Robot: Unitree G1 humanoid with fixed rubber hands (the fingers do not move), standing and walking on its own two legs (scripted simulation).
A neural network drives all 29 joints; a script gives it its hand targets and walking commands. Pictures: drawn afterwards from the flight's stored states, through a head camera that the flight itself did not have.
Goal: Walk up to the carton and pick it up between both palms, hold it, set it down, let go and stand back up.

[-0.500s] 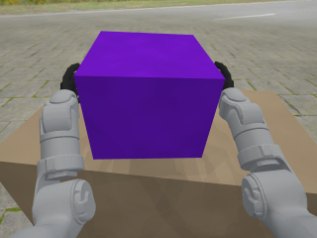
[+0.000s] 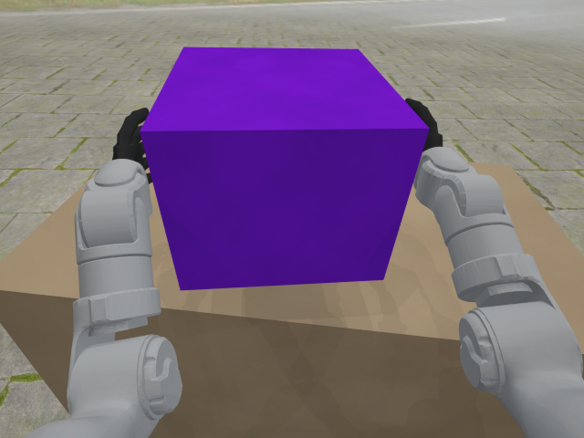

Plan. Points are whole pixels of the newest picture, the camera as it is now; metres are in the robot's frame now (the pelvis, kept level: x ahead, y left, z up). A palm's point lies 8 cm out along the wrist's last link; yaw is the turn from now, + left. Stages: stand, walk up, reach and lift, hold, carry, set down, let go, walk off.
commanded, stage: hold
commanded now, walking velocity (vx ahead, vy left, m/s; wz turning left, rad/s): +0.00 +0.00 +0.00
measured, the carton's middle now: (278, 157) +0.45 +0.01 +0.23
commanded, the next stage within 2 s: none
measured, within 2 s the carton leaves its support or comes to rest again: neither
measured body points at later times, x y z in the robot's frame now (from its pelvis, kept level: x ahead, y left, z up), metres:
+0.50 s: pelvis +0.00 -0.01 +0.00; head -0.08 +0.00 +0.44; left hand +0.38 +0.18 +0.27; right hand +0.38 -0.19 +0.28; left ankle +0.01 +0.14 -0.75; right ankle +0.05 -0.15 -0.75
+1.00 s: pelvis +0.01 +0.00 +0.00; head -0.07 +0.01 +0.44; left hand +0.40 +0.18 +0.27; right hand +0.39 -0.19 +0.28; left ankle +0.01 +0.14 -0.75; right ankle +0.05 -0.15 -0.75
